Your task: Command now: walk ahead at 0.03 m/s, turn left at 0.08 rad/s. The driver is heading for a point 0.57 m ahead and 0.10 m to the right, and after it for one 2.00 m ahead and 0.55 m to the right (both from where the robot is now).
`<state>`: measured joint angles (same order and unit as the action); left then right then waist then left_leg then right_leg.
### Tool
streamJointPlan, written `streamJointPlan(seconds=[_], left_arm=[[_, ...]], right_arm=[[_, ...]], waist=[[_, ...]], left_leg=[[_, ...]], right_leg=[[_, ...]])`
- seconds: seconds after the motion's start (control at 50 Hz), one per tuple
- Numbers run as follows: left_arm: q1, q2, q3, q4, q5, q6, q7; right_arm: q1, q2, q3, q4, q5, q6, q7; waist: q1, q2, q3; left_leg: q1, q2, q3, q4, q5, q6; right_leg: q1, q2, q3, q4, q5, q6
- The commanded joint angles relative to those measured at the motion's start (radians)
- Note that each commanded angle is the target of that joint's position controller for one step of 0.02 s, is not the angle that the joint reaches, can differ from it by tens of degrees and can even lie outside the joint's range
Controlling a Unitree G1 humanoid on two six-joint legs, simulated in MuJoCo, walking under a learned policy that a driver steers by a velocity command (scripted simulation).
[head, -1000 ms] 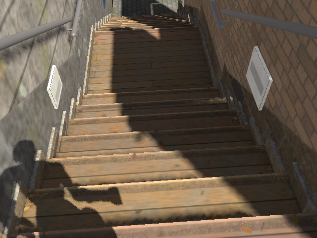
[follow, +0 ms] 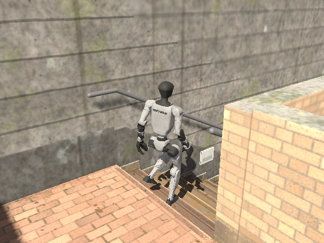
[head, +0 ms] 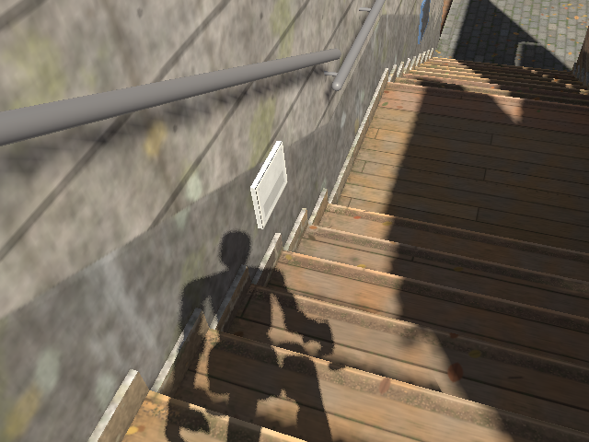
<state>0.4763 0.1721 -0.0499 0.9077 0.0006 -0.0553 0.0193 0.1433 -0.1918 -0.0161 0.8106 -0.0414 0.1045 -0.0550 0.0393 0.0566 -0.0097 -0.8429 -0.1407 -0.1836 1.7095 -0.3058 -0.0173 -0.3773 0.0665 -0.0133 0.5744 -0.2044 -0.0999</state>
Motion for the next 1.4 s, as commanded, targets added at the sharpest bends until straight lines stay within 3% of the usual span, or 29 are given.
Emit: streamJointPlan(seconds=[0.02, 0.1, 0.18, 0.24, 0.26, 0.28, 0.3, 0.34, 0.4, 0.52, 0.58, 0.62, 0.66, 0.68, 0.7, 0.74, 0.8, 0.84, 0.92, 1.08, 1.18, 1.24, 1.28, 1.3, 1.32, 1.34, 1.36, 1.38, 1.4], left_arm=[[0.041, 0.109, 0.012, -0.046, 0.004, -0.002, 0.024], [0.03, 0.112, 0.019, -0.043, 0.015, 0.017, 0.033], [0.005, 0.183, 0.051, -0.034, 0.031, 0.066, 0.009], [-0.022, 0.173, 0.068, -0.022, 0.03, 0.095, -0.004], [0.005, 0.158, 0.071, -0.013, 0.031, 0.096, -0.001], [0.027, 0.111, 0.067, -0.009, 0.023, 0.089, 0.002], [-0.033, 0.089, 0.068, -0.032, 0.006, 0.09, 0.0], [-0.059, 0.093, 0.071, 0.001, 0.024, 0.089, -0.015], [-0.064, 0.086, 0.066, 0.029, 0.036, 0.092, -0.042], [-0.206, 0.121, 0.071, -0.077, 0.02, 0.09, -0.014], [-0.201, 0.128, 0.075, -0.1, 0.014, 0.074, -0.029], [-0.214, 0.122, 0.079, -0.129, 0.024, 0.062, -0.033], [-0.163, 0.166, 0.093, -0.159, 0.018, 0.047, -0.029], [-0.099, 0.247, 0.115, -0.159, 0.021, 0.054, -0.024], [-0.039, 0.285, 0.123, -0.158, 0.023, 0.068, -0.022], [-0.006, 0.29, 0.128, -0.179, 0.031, 0.096, 0.009], [-0.117, 0.22, 0.103, -0.254, 0.022, 0.108, 0.015], [-0.133, 0.22, 0.096, -0.281, 0.025, 0.094, 0.014], [-0.154, 0.231, 0.087, -0.312, 0.025, 0.081, 0.022], [-0.105, 0.252, 0.105, -0.334, 0.024, 0.073, 0.059], [-0.167, 0.257, 0.118, -0.357, 0.029, 0.062, 0.068], [-0.254, 0.265, 0.128, -0.362, 0.032, 0.067, 0.065], [-0.305, 0.299, 0.146, -0.359, 0.025, 0.082, 0.048], [-0.355, 0.283, 0.131, -0.374, 0.016, 0.102, 0.036], [-0.39, 0.331, 0.152, -0.384, 0.007, 0.112, 0.027], [-0.421, 0.326, 0.161, -0.393, 0.033, 0.112, 0.026], [-0.457, 0.288, 0.156, -0.39, 0.06, 0.115, 0.028], [-0.556, 0.216, 0.145, -0.387, 0.051, 0.114, 0.02], [-0.614, 0.117, 0.122, -0.401, 0.035, 0.103, -0.009]], right_arm=[[0.005, -0.03, -0.006, -0.033, 0.0, 0.008, 0.0], [-0.02, -0.051, -0.007, -0.026, -0.001, -0.004, 0.015], [0.018, -0.043, 0.002, 0.026, 0.041, -0.021, 0.059], [0.134, -0.041, 0.003, 0.081, 0.039, -0.049, 0.057], [0.19, -0.043, 0.004, 0.095, 0.036, -0.068, 0.048], [0.255, -0.056, 0.008, 0.105, 0.024, -0.092, 0.041], [0.262, -0.096, 0.013, 0.098, 0.002, -0.098, 0.029], [0.135, -0.057, 0.029, 0.084, 0.006, -0.11, 0.018], [0.054, -0.089, 0.023, 0.062, 0.023, -0.131, 0.015], [0.15, -0.167, -0.014, 0.033, 0.026, -0.113, -0.003], [0.13, -0.192, -0.037, -0.009, 0.023, -0.099, 0.005], [0.103, -0.202, -0.046, -0.024, 0.02, -0.089, -0.009], [0.002, -0.164, -0.044, -0.075, 0.029, -0.093, -0.006], [-0.091, -0.147, -0.039, -0.149, 0.03, -0.096, -0.003], [-0.138, -0.143, -0.036, -0.186, 0.025, -0.096, 0.005], [-0.131, -0.135, -0.03, -0.205, 0.018, -0.102, 0.022], [-0.133, -0.119, -0.013, -0.258, -0.008, -0.074, 0.027], [-0.151, -0.095, -0.001, -0.308, -0.02, -0.037, 0.017], [-0.209, -0.078, 0.011, -0.383, -0.009, 0.008, -0.003], [-0.339, -0.048, 0.044, -0.479, 0.007, 0.018, -0.01], [-0.34, -0.064, 0.058, -0.517, 0.016, 0.018, -0.002], [-0.264, -0.052, 0.078, -0.516, 0.017, 0.007, 0.022], [-0.119, -0.056, 0.07, -0.467, 0.041, -0.002, 0.037], [-0.034, -0.121, 0.04, -0.428, 0.041, -0.011, 0.046], [0.122, -0.11, 0.043, -0.368, 0.018, -0.02, 0.061], [0.325, -0.124, 0.031, -0.297, 0.026, -0.015, 0.06], [0.518, -0.138, 0.019, -0.233, 0.033, -0.008, 0.05], [0.664, -0.106, 0.043, -0.193, 0.033, -0.011, 0.04], [0.751, -0.121, 0.062, -0.15, 0.04, -0.031, 0.031]], waist=[[-0.015, -0.164, -0.004], [0.004, -0.186, 0.009], [0.02, -0.257, 0.063], [-0.025, -0.183, 0.139], [-0.039, -0.14, 0.158], [-0.038, -0.04, 0.132], [-0.056, 0.099, 0.145], [-0.023, 0.103, 0.156], [0.018, 0.103, 0.094], [-0.065, 0.094, 0.035], [-0.075, 0.089, -0.003], [-0.049, 0.05, 0.028], [0.024, -0.078, -0.01], [0.065, -0.235, -0.008], [0.094, -0.252, 0.016], [0.068, -0.137, -0.007], [0.003, -0.14, -0.067], [-0.017, -0.129, -0.104], [-0.038, -0.125, -0.081], [0.052, -0.17, -0.141], [0.053, -0.172, -0.134], [0.023, -0.199, -0.116], [-0.014, -0.283, -0.099], [-0.116, -0.199, -0.05], [-0.188, -0.167, -0.043], [-0.267, -0.141, -0.037], [-0.365, -0.084, 0.015], [-0.463, 0.024, 0.078], [-0.432, 0.084, 0.203]], left_leg=[[-0.06, -0.004, 0.026, -0.114, 0.05, -0.041], [0.042, 0.065, 0.025, -0.517, 0.043, -0.049], [0.571, 0.066, 0.209, -0.994, -0.081, 0.016], [0.741, 0.069, 0.21, -1.195, 0.02, 0.077], [0.791, 0.122, 0.13, -1.344, 0.029, 0.091], [0.873, 0.274, -0.08, -1.416, -0.08, 0.095], [0.776, 0.45, -0.334, -1.525, -0.295, 0.176], [0.521, 0.385, -0.282, -1.566, -0.302, 0.186], [0.443, 0.289, -0.101, -1.549, -0.233, 0.131], [0.708, 0.329, -0.073, -1.389, 0.124, 0.214], [0.682, 0.345, -0.091, -1.411, -0.179, 0.209], [0.592, 0.327, -0.046, -1.35, -0.069, 0.178], [0.467, 0.236, 0.122, -1.102, 0.118, 0.095], [0.241, 0.13, 0.226, -0.939, -0.077, 0.033], [-0.003, 0.052, 0.192, -0.83, -0.296, 0.014], [-0.18, 0.057, 0.125, -0.566, -0.282, 0.002], [-0.181, 0.037, 0.165, -0.187, -0.155, -0.034], [-0.196, 0.013, 0.169, 0.048, -0.111, -0.053], [-0.23, -0.005, 0.173, 0.275, -0.023, -0.084], [-0.336, 0.001, 0.164, 0.317, -0.066, -0.107], [-0.188, 0.066, 0.119, 0.089, -0.068, -0.096], [0.152, 0.141, 0.119, -0.463, -0.047, -0.047], [0.539, 0.16, 0.126, -0.835, -0.086, 0.029], [0.629, 0.14, 0.119, -0.872, -0.023, 0.014], [0.76, 0.076, 0.223, -0.962, -0.045, 0.022], [0.927, 0.066, 0.294, -0.956, -0.038, 0.036], [1.007, 0.077, 0.275, -0.956, -0.113, 0.04], [0.986, 0.107, 0.154, -1.022, -0.218, 0.021], [0.869, 0.243, -0.198, -1.105, -0.399, -0.028]], right_leg=[[0.076, -0.236, 0.322, -0.199, 0.048, -0.116], [0.143, -0.231, 0.367, -0.284, -0.264, -0.091], [-0.097, -0.211, 0.31, -0.417, -0.484, -0.07], [-0.181, -0.203, 0.316, -0.387, -0.55, -0.048], [-0.19, -0.189, 0.318, -0.342, -0.531, -0.019], [-0.217, -0.158, 0.262, -0.196, -0.415, 0.015], [-0.279, -0.055, 0.119, -0.087, -0.283, 0.047], [-0.021, -0.07, 0.105, 0.007, -0.104, 0.054], [0.136, -0.009, 0.072, 0.068, -0.07, 0.06], [-0.069, 0.0, 0.025, 0.066, -0.21, 0.075], [0.001, 0.01, -0.017, -0.019, -0.188, 0.038], [0.098, -0.002, 0.015, -0.107, -0.113, 0.023], [0.224, -0.136, 0.258, -0.155, 0.002, -0.016], [0.35, -0.295, 0.508, -0.175, 0.274, -0.08], [0.504, -0.364, 0.649, -0.207, 0.466, -0.149], [0.601, -0.362, 0.587, -0.132, 0.6, -0.203], [0.384, -0.256, 0.424, -0.056, 0.843, -0.169], [0.249, -0.232, 0.42, -0.041, 0.814, -0.162], [0.101, -0.189, 0.455, -0.023, 0.673, -0.161], [0.348, -0.211, 0.581, -0.041, 0.465, -0.208], [0.336, -0.217, 0.605, -0.119, 0.279, -0.2], [0.184, -0.164, 0.536, -0.243, 0.015, -0.122], [-0.008, -0.144, 0.504, -0.332, -0.116, -0.097], [-0.208, -0.125, 0.45, -0.343, -0.295, -0.063], [-0.273, -0.089, 0.372, -0.32, -0.46, -0.043], [-0.377, -0.071, 0.354, -0.237, -0.581, -0.038], [-0.492, 0.005, 0.298, -0.03, -0.634, -0.03], [-0.592, 0.13, 0.249, 0.347, -0.617, 0.009], [-0.81, 0.244, 0.343, 0.702, -0.684, 0.074]])
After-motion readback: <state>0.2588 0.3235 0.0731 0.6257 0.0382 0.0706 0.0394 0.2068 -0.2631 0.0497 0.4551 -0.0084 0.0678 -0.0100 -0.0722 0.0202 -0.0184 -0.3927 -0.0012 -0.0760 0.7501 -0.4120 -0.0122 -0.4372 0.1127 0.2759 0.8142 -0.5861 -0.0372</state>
